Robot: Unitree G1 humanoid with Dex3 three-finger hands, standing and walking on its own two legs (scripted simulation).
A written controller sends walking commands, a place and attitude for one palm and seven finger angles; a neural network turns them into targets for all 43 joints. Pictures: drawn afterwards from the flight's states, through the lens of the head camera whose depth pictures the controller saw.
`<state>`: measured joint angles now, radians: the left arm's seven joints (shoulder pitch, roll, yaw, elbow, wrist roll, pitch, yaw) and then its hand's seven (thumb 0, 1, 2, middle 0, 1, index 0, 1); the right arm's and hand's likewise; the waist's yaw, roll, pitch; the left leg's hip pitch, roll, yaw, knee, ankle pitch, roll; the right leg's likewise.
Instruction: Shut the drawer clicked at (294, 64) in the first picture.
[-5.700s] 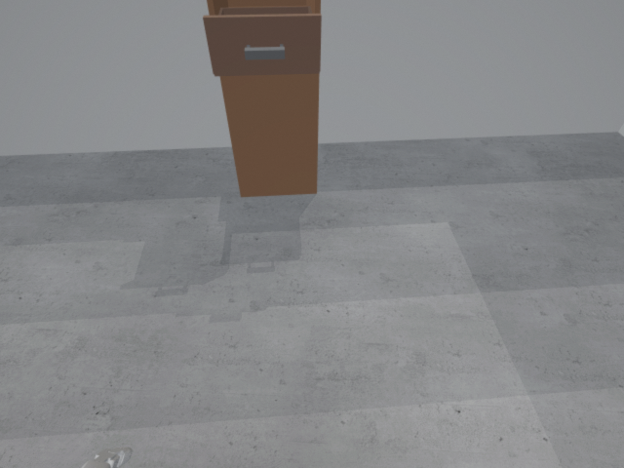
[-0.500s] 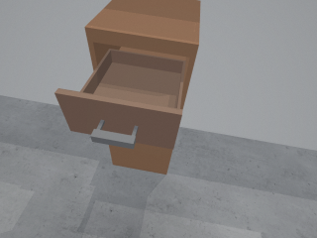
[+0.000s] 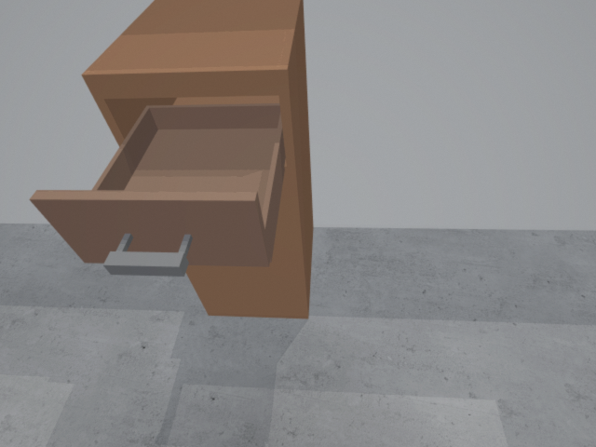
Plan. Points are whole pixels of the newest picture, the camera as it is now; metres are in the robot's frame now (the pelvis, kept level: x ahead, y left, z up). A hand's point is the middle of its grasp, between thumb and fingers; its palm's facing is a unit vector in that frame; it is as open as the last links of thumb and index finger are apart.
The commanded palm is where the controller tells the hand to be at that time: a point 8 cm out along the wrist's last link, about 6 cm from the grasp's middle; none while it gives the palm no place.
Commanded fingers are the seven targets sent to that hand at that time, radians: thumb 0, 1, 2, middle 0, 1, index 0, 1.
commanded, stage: come to a stop and stand still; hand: left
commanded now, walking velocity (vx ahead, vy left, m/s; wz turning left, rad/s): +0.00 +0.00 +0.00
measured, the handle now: (152, 251) +0.38 +0.24 +0.05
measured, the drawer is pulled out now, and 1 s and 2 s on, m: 0.27 0.27 0.27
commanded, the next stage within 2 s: look again from close up in 1.62 s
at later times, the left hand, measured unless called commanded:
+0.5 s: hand out of the picture -0.05 +0.15 -0.17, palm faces +0.08 -0.98 -0.17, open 7.3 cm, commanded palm none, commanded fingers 0.00 0.90 0.90 -0.20 -0.30 -0.20 -0.30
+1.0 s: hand out of the picture -0.04 +0.15 -0.17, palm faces +0.06 -0.99 -0.15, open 7.4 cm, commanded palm none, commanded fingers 0.00 0.90 0.90 -0.20 -0.30 -0.20 -0.30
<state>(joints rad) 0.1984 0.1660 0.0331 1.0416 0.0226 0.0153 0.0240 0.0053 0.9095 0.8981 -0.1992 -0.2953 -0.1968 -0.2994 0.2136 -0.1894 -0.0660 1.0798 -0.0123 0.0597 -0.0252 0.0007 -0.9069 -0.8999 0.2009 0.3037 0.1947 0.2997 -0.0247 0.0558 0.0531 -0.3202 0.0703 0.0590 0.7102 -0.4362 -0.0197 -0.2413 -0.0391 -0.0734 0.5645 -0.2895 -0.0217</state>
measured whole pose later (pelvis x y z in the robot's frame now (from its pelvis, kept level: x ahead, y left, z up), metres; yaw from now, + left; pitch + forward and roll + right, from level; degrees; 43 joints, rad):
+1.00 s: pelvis -0.02 +0.00 +0.01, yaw +0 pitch -1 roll +0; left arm 0.31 0.11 0.00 1.16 0.01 -0.01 0.03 0.01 0.91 0.90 -0.20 -0.30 -0.20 -0.30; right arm 0.36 -0.09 0.00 1.16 -0.01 -0.01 -0.04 0.00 -0.90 -0.90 0.20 0.30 0.19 0.30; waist 0.00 -0.01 0.02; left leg -0.11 0.00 0.07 0.38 -0.26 0.02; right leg -0.23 -0.01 -0.08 0.40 -0.16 -0.02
